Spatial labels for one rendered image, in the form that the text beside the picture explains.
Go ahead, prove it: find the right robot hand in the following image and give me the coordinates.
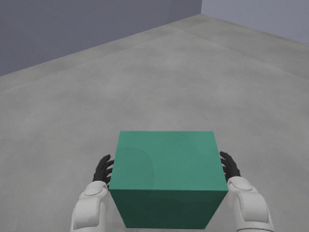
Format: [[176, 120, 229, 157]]
[[219, 151, 241, 183]]

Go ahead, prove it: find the left robot forearm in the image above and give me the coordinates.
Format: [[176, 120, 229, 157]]
[[70, 181, 110, 232]]

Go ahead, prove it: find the left robot hand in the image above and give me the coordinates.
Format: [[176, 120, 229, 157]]
[[93, 155, 114, 191]]

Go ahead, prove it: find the right robot forearm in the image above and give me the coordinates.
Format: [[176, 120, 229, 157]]
[[227, 176, 275, 232]]

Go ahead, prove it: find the carton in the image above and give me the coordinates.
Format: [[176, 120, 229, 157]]
[[108, 130, 229, 230]]

